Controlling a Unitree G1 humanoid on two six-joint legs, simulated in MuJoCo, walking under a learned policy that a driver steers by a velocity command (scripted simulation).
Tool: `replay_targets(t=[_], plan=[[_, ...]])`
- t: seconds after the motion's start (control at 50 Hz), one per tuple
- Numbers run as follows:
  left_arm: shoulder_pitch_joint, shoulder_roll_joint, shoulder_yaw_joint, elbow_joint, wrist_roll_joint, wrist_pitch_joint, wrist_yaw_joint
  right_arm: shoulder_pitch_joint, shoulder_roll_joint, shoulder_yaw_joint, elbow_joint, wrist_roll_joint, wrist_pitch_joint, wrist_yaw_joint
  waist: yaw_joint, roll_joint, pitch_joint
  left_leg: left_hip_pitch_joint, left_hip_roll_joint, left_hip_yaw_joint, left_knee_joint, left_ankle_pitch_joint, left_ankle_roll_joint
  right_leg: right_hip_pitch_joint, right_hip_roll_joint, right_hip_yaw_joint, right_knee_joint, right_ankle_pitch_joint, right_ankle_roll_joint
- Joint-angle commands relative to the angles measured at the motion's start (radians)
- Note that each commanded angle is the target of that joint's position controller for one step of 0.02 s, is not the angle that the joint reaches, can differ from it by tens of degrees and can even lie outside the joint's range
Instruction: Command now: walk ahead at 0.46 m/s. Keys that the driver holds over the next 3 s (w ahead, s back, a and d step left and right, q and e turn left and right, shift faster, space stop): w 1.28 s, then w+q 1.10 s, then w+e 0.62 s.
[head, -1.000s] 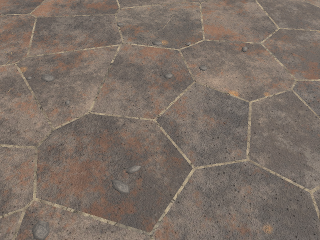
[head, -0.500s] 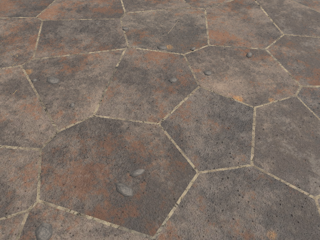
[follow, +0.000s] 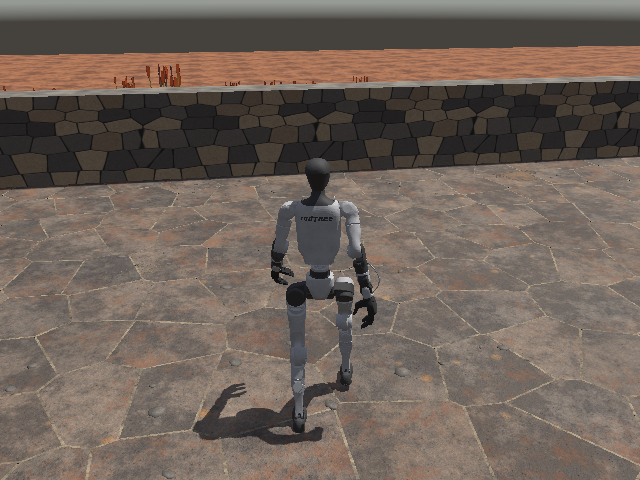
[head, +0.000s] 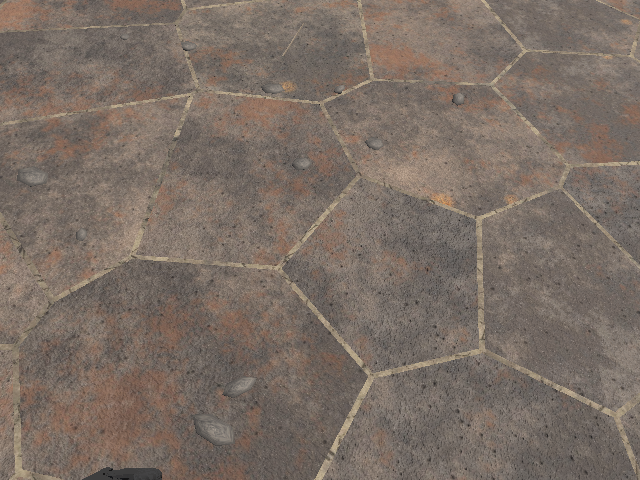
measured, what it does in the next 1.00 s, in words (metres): walks ahead: right foot, then left foot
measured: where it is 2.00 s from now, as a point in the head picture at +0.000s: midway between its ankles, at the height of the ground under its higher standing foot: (277, 209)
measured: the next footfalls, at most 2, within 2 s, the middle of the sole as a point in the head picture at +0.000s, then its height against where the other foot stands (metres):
right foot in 0.10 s outside the picture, level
left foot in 0.64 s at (243, 442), level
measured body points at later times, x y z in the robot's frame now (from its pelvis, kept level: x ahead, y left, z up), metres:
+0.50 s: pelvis +0.29 -0.03 +0.01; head +0.31 -0.03 +0.46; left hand +0.26 +0.23 -0.13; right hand +0.48 -0.28 -0.10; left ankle +0.49 +0.13 -0.68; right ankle +0.21 -0.13 -0.74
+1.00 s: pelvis +0.58 +0.02 +0.01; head +0.60 +0.03 +0.46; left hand +0.74 +0.28 -0.10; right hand +0.57 -0.24 -0.12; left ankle +0.52 +0.11 -0.74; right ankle +0.76 -0.16 -0.68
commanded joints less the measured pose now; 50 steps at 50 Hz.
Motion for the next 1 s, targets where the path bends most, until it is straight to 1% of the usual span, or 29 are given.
replay_targets(t=[0.02,0.06,0.08,0.1,0.12,0.14,0.16,0.18,0.2,0.24,0.26,0.3,0.36,0.42,0.52,0.58,0.6,0.62,0.64,0.66,0.68,0.7,0.72,0.74,0.78,0.8,0.84,0.9,1.0], plan=[[-0.127,0.071,0.011,-0.101,-0.003,-0.022,-0.013,0.024,-0.184,-0.041,-0.025,0.010,0.000,-0.009,0.054,0.130,0.124,-0.084,0.277,-0.092,-0.008,0.500,0.124,0.027,0.022,-0.004,-0.070,0.006,-0.035],[-0.016,0.123,0.036,-0.079,-0.001,-0.024,-0.012,-0.009,-0.209,-0.053,-0.039,0.002,0.010,-0.008,0.131,0.162,0.020,-0.043,0.279,-0.066,0.149,0.857,0.101,0.204,0.073,-0.034,-0.063,-0.041,-0.072],[0.145,0.160,0.060,-0.030,-0.004,-0.021,-0.005,-0.027,-0.204,-0.051,-0.048,-0.005,0.020,-0.007,0.211,0.163,-0.080,-0.076,0.244,-0.036,0.332,0.979,0.079,0.401,0.104,-0.052,-0.065,-0.046,-0.100],[0.326,0.203,0.081,0.019,-0.003,-0.014,0.006,-0.042,-0.191,-0.043,-0.069,-0.014,0.023,-0.005,0.288,0.139,-0.193,-0.256,0.206,-0.023,0.577,0.841,0.049,0.690,0.022,0.039,-0.043,-0.067,-0.144],[0.469,0.300,0.104,0.050,0.024,-0.008,0.010,0.082,-0.055,-0.006,-0.087,-0.014,0.006,0.010,0.242,-0.116,-0.379,-0.653,0.031,0.001,1.006,0.317,-0.019,1.084,-0.262,0.521,-0.109,-0.311,-0.313],[0.452,0.230,0.079,0.059,0.022,-0.006,0.006,0.064,-0.056,-0.003,-0.072,0.006,-0.026,0.017,0.239,-0.181,-0.429,-0.775,-0.033,-0.147,1.193,-0.226,-0.006,1.068,-0.337,0.827,-0.321,-0.430,-0.339],[0.342,0.172,0.059,0.049,0.015,-0.013,0.003,-0.049,-0.147,-0.030,-0.116,0.039,-0.047,0.021,0.213,-0.146,-0.228,-0.873,0.032,-0.154,1.259,-0.185,0.018,0.905,-0.296,0.695,-0.353,-0.445,-0.276],[0.242,0.135,0.047,0.027,0.015,-0.019,0.002,-0.126,-0.170,-0.035,-0.140,0.048,-0.056,0.016,0.178,-0.065,-0.118,-0.860,0.089,-0.123,1.226,-0.088,0.032,0.729,-0.263,0.539,-0.376,-0.348,-0.244],[0.179,0.103,0.037,0.020,0.024,-0.025,-0.005,-0.158,-0.166,-0.042,-0.143,0.037,-0.053,0.006,0.140,-0.002,-0.055,-0.811,0.130,-0.104,1.162,-0.014,0.030,0.578,-0.221,0.418,-0.405,-0.228,-0.223],[0.143,0.069,0.027,0.029,0.036,-0.034,-0.012,-0.112,-0.124,-0.048,-0.133,0.019,-0.025,-0.001,0.077,-0.039,-0.036,-0.687,0.175,-0.107,1.076,0.046,0.025,0.426,-0.156,0.280,-0.455,-0.144,-0.201],[0.157,0.073,0.027,0.041,0.033,-0.036,-0.012,-0.103,-0.104,-0.047,-0.133,0.017,-0.013,-0.002,0.067,-0.043,-0.025,-0.671,0.180,-0.097,1.049,0.049,0.019,0.388,-0.146,0.246,-0.476,-0.118,-0.209],[0.195,0.102,0.031,0.064,0.032,-0.041,-0.002,-0.156,-0.112,-0.052,-0.161,0.009,0.000,-0.006,0.064,-0.036,0.014,-0.719,0.191,-0.083,0.977,0.100,-0.002,0.354,-0.140,0.199,-0.512,-0.082,-0.226],[0.260,0.135,0.037,0.084,0.031,-0.036,0.023,-0.301,-0.126,-0.056,-0.217,-0.003,-0.004,-0.004,0.096,-0.011,0.045,-0.829,0.196,-0.075,0.781,0.268,-0.030,0.405,-0.136,0.167,-0.529,-0.038,-0.222],[0.316,0.152,0.037,0.095,0.023,-0.028,0.035,-0.425,-0.102,-0.045,-0.252,0.001,-0.016,0.010,0.136,-0.008,0.051,-0.787,0.155,-0.034,0.558,0.420,-0.032,0.433,-0.106,0.103,-0.527,-0.005,-0.189],[0.424,0.165,0.043,0.139,0.009,-0.005,0.041,-0.567,-0.109,-0.034,-0.309,0.014,-0.023,0.039,0.178,-0.003,0.072,-0.812,0.121,-0.031,0.404,0.398,-0.015,0.612,-0.167,0.105,-0.467,0.010,-0.177],[0.418,0.183,0.053,0.142,0.009,0.013,0.045,-0.545,-0.146,-0.044,-0.323,0.016,-0.030,0.054,0.139,-0.026,0.040,-0.752,0.096,-0.023,0.364,0.279,0.024,0.709,-0.207,0.115,-0.376,0.159,-0.151],[0.396,0.191,0.055,0.135,0.011,0.019,0.045,-0.481,-0.171,-0.056,-0.310,0.016,-0.032,0.054,0.098,-0.043,-0.003,-0.648,0.065,0.004,0.354,0.248,0.042,0.713,-0.196,0.100,-0.297,0.322,-0.137],[0.380,0.178,0.050,0.128,0.017,0.026,0.044,-0.335,-0.209,-0.079,-0.266,0.015,-0.032,0.050,0.023,-0.036,-0.092,-0.452,0.032,0.032,0.338,0.254,0.070,0.679,-0.147,0.061,-0.122,0.454,-0.114],[0.386,0.143,0.033,0.106,0.031,0.027,0.044,-0.143,-0.276,-0.102,-0.221,0.005,-0.030,0.041,-0.044,0.020,-0.240,-0.144,0.143,-0.088,0.378,0.269,0.126,0.507,-0.091,0.019,0.154,0.313,-0.081],[0.512,0.013,-0.006,0.099,0.031,0.006,0.032,-0.035,-0.369,-0.126,-0.189,-0.006,-0.022,0.041,0.001,0.271,-0.385,0.243,0.387,-0.563,0.298,0.066,0.290,0.081,0.095,-0.014,0.549,-0.175,-0.004],[0.480,0.066,0.004,0.114,0.016,-0.021,0.028,-0.040,-0.275,-0.097,-0.194,-0.003,-0.022,0.044,-0.016,0.251,-0.411,0.258,0.415,-0.757,0.166,-0.006,0.288,-0.045,0.106,0.142,0.684,-0.551,-0.017],[0.385,0.152,0.027,0.083,-0.014,-0.037,0.024,-0.132,-0.228,-0.080,-0.207,0.001,-0.025,0.043,0.001,0.202,-0.255,0.131,0.386,-0.610,0.154,0.003,0.234,-0.126,0.046,0.148,0.732,-0.497,-0.039],[0.323,0.156,0.028,0.068,-0.018,-0.043,0.028,-0.225,-0.201,-0.070,-0.231,-0.001,-0.026,0.042,0.031,0.128,-0.162,-0.022,0.350,-0.472,0.132,0.098,0.209,-0.108,-0.011,0.117,0.695,-0.402,-0.044],[0.290,0.145,0.033,0.065,-0.003,-0.040,0.035,-0.282,-0.173,-0.062,-0.238,-0.008,-0.028,0.046,0.058,0.081,-0.093,-0.156,0.310,-0.373,0.096,0.188,0.196,-0.072,-0.046,0.102,0.628,-0.334,-0.040],[0.323,0.105,0.036,0.076,0.009,-0.012,0.039,-0.312,-0.142,-0.053,-0.232,-0.017,-0.034,0.052,0.109,0.112,-0.064,-0.284,0.255,-0.265,0.036,0.258,0.181,0.038,-0.085,0.104,0.546,-0.262,-0.030],[0.334,0.083,0.034,0.080,0.011,-0.001,0.040,-0.300,-0.148,-0.055,-0.223,-0.014,-0.037,0.052,0.118,0.109,-0.057,-0.311,0.246,-0.232,0.017,0.294,0.190,0.050,-0.087,0.094,0.524,-0.249,-0.022],[0.295,0.079,0.036,0.063,0.017,0.011,0.043,-0.268,-0.176,-0.062,-0.204,-0.012,-0.040,0.043,0.122,0.095,-0.027,-0.322,0.244,-0.188,-0.011,0.353,0.205,0.003,-0.095,0.087,0.452,-0.188,-0.003],[0.181,0.079,0.039,0.022,0.026,0.008,0.041,-0.219,-0.191,-0.065,-0.181,-0.009,-0.031,0.024,0.096,0.082,0.003,-0.285,0.233,-0.141,-0.031,0.376,0.195,-0.076,-0.094,0.081,0.274,-0.037,0.020],[0.011,0.056,0.026,-0.025,0.018,-0.005,0.024,-0.140,-0.207,-0.067,-0.145,0.003,-0.020,0.010,0.043,0.085,0.042,-0.251,0.211,-0.073,-0.043,0.324,0.165,-0.022,-0.043,0.033,0.009,0.131,0.020]])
